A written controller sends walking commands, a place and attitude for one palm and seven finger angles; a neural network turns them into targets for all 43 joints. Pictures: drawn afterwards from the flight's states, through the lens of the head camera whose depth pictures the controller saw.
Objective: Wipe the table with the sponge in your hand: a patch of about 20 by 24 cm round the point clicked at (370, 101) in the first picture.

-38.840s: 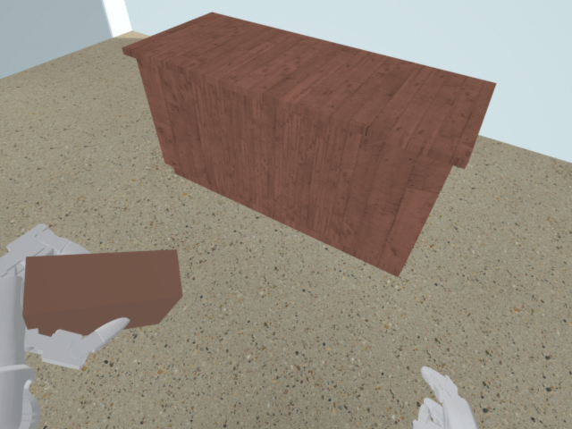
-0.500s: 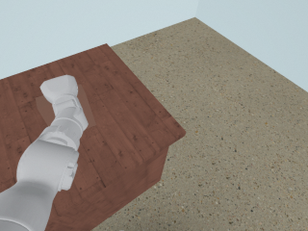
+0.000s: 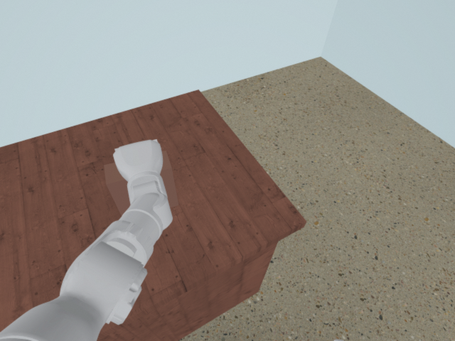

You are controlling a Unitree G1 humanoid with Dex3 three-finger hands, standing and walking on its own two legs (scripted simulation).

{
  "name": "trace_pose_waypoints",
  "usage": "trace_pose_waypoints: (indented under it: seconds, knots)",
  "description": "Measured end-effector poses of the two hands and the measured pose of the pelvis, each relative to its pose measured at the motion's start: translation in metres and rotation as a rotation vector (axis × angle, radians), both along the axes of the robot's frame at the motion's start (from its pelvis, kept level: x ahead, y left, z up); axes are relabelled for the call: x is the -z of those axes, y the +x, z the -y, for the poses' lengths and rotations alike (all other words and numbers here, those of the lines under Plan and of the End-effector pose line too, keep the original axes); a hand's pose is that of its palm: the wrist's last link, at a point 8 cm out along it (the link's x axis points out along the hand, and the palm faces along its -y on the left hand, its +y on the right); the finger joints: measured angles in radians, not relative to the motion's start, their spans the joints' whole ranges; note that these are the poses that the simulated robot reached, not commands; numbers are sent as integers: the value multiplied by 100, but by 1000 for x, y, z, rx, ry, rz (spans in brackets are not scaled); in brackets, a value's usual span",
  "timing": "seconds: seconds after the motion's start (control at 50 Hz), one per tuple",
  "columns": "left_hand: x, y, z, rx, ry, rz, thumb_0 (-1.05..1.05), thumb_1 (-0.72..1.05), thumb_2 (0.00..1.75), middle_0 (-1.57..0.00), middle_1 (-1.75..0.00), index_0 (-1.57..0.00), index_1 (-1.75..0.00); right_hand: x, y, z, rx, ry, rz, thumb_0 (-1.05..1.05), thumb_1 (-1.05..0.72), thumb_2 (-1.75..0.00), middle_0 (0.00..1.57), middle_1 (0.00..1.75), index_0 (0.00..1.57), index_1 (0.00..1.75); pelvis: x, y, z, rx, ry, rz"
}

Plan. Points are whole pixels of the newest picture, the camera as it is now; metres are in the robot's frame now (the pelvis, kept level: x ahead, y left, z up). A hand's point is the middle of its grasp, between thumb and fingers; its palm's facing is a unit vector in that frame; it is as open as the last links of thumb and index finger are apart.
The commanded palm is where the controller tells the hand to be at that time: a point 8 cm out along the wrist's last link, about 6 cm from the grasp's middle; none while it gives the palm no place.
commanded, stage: wipe back along the third lane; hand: left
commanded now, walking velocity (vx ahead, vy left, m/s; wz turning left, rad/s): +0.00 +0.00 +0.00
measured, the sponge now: (146, 193) +0.42 +0.20 -0.03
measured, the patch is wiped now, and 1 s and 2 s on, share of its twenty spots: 1.00 1.00 1.00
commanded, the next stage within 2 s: slide back across to the middle lane in 1.80 s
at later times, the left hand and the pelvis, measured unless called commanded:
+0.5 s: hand (160, 198) +0.37 +0.15 +0.02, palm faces -0.05 -0.02 -1.00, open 9.6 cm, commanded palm +0.33 +0.13 +0.05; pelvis +0.01 -0.03 +0.01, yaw +2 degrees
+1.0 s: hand (170, 219) +0.33 +0.12 +0.02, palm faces -0.04 -0.04 -1.00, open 9.6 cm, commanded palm +0.28 +0.10 +0.05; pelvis +0.00 -0.05 +0.01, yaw +2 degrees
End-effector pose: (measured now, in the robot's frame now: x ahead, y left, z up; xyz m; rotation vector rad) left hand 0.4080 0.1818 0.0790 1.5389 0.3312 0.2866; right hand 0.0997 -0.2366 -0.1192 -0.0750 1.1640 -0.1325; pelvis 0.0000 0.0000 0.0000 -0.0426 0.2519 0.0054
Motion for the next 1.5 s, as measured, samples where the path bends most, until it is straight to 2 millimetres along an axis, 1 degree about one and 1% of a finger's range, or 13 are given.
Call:
trace_pose_waypoints:
  seconds: [0.12, 0.2, 0.28, 0.34, 0.4, 0.46, 0.7, 0.8, 0.94, 1.3, 1.4, 1.5]
  knots:
    - [-1, -13, 9, 0, -1, -2, -1, -45, 109, -73, -145, -74, -142, -10, 47, -9, -61, 21, 62, 0, -91, -90, 20, 30, 19, 30, -3, 7, 2, -17, 5, 32]
    - [-1, -21, 16, 5, -2, -8, -1, -45, 109, -73, -145, -74, -143, -17, 73, -13, -100, 35, 100, 0, -91, -90, 20, 30, 19, 30, -4, 10, 5, -28, 9, 47]
    - [-1, -30, 24, 11, -4, -7, -1, -45, 109, -73, -145, -74, -143, -22, 91, -16, -128, 46, 126, 0, -91, -90, 20, 30, 19, 30, -5, 12, 10, -33, 14, 65]
    - [-1, -37, 29, 11, -3, -8, -1, -44, 109, -72, -145, -74, -143, -26, 98, -15, -141, 50, 140, 0, -91, -90, 20, 30, 19, 30, -6, 12, 14, -35, 18, 78]
    - [-1, -43, 33, 7, -5, -11, -1, -44, 109, -72, -145, -74, -143, -28, 100, -12, -145, 51, 147, 0, -91, -90, 20, 30, 19, 30, -7, 11, 19, -36, 21, 91]
    - [-1, -48, 38, 4, -3, -17, -1, -44, 109, -72, -145, -74, -143, -29, 98, -7, -142, 50, 147, 0, -91, -90, 20, 30, 19, 30, -8, 9, 23, -37, 25, 103]
    - [0, -70, 50, 4, -12, -20, 0, -44, 108, -72, -146, -74, -143, -27, 74, 23, -98, 30, 130, 1, -91, -90, 20, 30, 19, 30, -11, 3, 39, -26, 37, 141]
    - [0, -81, 55, 10, -15, -13, 0, -44, 108, -72, -146, -74, -144, -28, 70, 31, -89, 32, 140, 1, -91, -90, 20, 30, 19, 30, -12, 0, 44, -22, 41, 154]
    - [0, -92, 62, 14, -19, -15, 0, -44, 108, -72, -146, -74, -144, -33, 79, 32, -99, 43, 186, 1, -91, -90, 20, 30, 19, 30, -12, -3, 48, -23, 45, 170]
    - [1, -116, 74, 39, -34, 6, 2, -44, 108, -72, -146, -74, -144, -49, 116, 18, -160, 94, 289, 1, -91, -90, 20, 30, 19, 30, -11, -1, 53, -19, 52, 194]
    - [2, -116, 74, 34, -39, -1, 2, -44, 108, -72, -146, -74, -144, -51, 119, 17, -165, 88, 301, 1, -91, -90, 20, 30, 19, 30, -10, -2, 53, -19, 53, 193]
    - [2, -117, 74, 35, -43, 5, 2, -44, 108, -72, -147, -74, -144, -50, 117, 19, -162, 86, 295, 1, -91, -90, 20, 30, 19, 30, -9, -2, 52, -17, 52, 188]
